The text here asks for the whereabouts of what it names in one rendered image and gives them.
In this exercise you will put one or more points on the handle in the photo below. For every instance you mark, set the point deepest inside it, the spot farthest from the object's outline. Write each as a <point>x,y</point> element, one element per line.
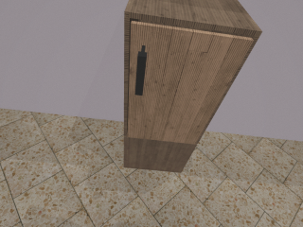
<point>140,71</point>

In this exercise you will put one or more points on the cupboard door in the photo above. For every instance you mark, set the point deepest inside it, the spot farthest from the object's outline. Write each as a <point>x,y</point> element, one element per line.
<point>187,72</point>

